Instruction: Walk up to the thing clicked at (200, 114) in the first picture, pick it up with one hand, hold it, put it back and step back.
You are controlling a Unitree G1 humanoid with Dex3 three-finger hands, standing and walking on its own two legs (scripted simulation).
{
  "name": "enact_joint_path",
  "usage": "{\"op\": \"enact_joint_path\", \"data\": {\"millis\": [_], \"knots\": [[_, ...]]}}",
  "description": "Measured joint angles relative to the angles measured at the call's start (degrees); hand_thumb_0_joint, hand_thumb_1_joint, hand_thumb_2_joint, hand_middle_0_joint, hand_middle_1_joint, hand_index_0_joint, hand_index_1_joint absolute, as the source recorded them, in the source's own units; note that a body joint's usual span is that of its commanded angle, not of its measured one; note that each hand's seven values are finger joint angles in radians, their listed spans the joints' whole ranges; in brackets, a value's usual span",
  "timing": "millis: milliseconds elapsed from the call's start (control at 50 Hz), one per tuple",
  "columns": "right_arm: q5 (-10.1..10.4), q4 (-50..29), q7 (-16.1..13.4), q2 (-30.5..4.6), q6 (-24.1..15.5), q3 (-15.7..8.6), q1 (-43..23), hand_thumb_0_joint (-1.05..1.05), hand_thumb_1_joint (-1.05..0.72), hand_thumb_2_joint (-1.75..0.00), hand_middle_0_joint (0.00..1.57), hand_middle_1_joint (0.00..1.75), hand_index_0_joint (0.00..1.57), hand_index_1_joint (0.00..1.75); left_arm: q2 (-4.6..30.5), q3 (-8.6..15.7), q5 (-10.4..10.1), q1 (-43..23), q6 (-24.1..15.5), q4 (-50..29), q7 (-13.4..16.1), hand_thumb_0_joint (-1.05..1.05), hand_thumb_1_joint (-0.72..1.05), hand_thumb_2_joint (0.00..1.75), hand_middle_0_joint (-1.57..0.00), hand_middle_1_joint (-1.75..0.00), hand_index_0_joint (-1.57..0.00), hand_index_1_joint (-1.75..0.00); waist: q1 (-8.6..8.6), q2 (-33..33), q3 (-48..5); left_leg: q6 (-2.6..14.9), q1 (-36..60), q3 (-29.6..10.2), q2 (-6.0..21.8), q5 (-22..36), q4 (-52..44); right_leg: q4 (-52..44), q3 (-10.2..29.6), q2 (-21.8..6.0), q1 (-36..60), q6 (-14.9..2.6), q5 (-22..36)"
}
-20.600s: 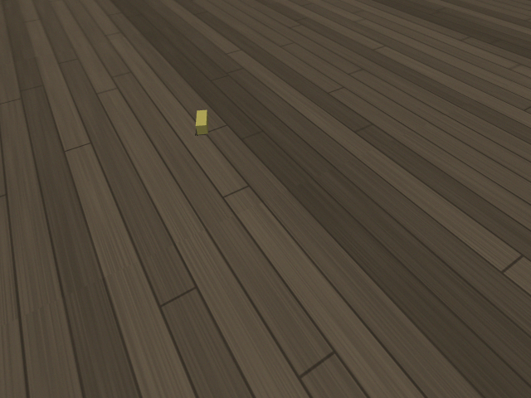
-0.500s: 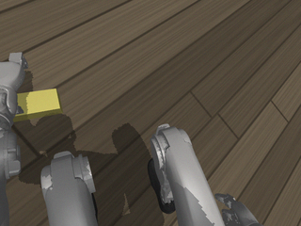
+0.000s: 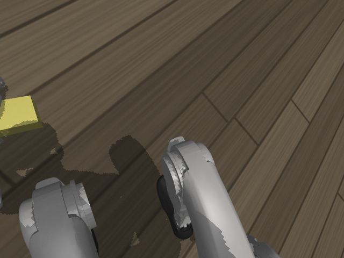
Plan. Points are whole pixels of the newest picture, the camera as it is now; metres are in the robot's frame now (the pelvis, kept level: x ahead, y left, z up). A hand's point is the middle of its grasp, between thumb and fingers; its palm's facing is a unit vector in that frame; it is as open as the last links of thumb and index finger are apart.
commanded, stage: rest palm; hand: left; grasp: from above
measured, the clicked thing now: out of the picture +0.47 +0.29 -0.27
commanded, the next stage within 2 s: close in 0.18 s
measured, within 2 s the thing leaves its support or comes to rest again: neither
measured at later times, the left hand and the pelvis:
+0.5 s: hand out of the picture +0.45 +0.28 -0.24, palm faces -0.46 -0.13 -0.88, open 12.0 cm; pelvis +0.00 +0.00 +0.00, yaw -1 degrees
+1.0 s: hand out of the picture +0.46 +0.28 -0.25, palm faces -0.45 -0.13 -0.88, open 10.2 cm; pelvis -0.01 +0.01 +0.00, yaw -3 degrees
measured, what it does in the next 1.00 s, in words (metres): stands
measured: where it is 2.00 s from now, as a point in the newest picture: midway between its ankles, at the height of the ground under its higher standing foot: (137, 240)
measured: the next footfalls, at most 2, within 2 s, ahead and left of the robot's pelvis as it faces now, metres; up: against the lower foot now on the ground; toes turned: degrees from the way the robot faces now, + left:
none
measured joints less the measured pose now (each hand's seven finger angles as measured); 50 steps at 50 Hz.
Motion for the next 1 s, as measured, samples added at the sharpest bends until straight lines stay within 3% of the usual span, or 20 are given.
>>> {"op": "enact_joint_path", "data": {"millis": [160, 300, 480, 660, 820, 1000], "knots": [[-0.4, -0.6, 1.5, -0.5, -1.4, 0.2, -1.6, 0.00, -0.90, -0.90, 0.21, 0.30, 0.20, 0.30, 0.4, 1.1, -1.4, -0.5, 2.8, 1.6, -0.2, 0.00, -0.43, 1.03, -0.11, -1.06, -0.11, -1.04, -0.70, 0.0, 0.9, 0.27, 0.2, -0.4, 0.1, -0.7, 0.7, 0.2, -0.3, 0.1, 0.4, 0.31, -0.3], [-0.4, -0.8, 2.1, -0.9, -1.6, 1.2, -1.9, 0.00, -0.90, -0.90, 0.21, 0.30, 0.20, 0.30, 1.4, 0.8, -2.3, -0.2, 1.6, 2.0, -1.2, 0.00, -0.43, 1.03, -0.11, -1.06, -0.12, -1.05, -0.43, -0.4, 2.0, 0.24, 0.6, -0.9, 0.0, -0.6, 1.0, 0.1, -0.8, 0.0, 1.1, 0.31, -0.3], [-1.3, -0.4, 2.9, -1.1, -2.4, 2.7, -2.3, 0.00, -0.90, -0.90, 0.21, 0.30, 0.20, 0.30, 2.5, -1.3, -1.2, -0.5, -0.4, 3.6, 0.8, 0.00, -0.27, 0.99, -0.22, -1.06, -0.23, -1.04, -0.53, -1.5, 2.8, 0.27, 1.2, -1.6, 0.0, -0.7, 1.6, 0.0, -1.4, 0.2, 2.0, 0.47, -0.1], [-1.8, -0.9, 3.9, -1.5, -3.9, 3.8, -2.8, 0.00, -0.90, -0.90, 0.21, 0.30, 0.20, 0.30, 3.0, -0.9, -0.2, -1.2, 0.9, 5.9, 3.6, 0.00, -0.12, 0.89, -0.31, -1.02, -0.34, -0.98, -1.58, -2.1, 3.3, 0.78, 1.1, -2.0, 0.3, -0.5, 2.1, -0.2, -1.9, 0.5, 2.4, 0.10, 0.4], [-2.0, -1.1, 4.8, -2.0, -5.0, 4.5, -3.1, 0.00, -0.90, -0.90, 0.21, 0.30, 0.20, 0.30, 3.7, -0.5, -0.6, -1.5, 1.9, 7.1, 3.9, 0.00, -0.06, 0.81, -0.38, -0.98, -0.41, -0.93, -1.81, -2.1, 3.6, 0.95, 1.0, -2.3, 0.4, -0.4, 2.4, -0.2, -2.1, 0.6, 2.4, 0.25, 0.7], [-1.8, -1.3, 5.0, -2.1, -5.8, 4.8, -3.3, 0.00, -0.90, -0.90, 0.20, 0.30, 0.20, 0.30, 4.1, -1.8, -1.8, -1.5, 1.5, 6.6, 3.0, 0.00, -0.01, 0.73, -0.44, -0.92, -0.48, -0.87, -1.53, -2.4, 4.3, 0.93, 1.2, -2.6, 0.3, -0.5, 2.5, -0.3, -2.4, 0.6, 2.7, 0.56, 0.7]]}}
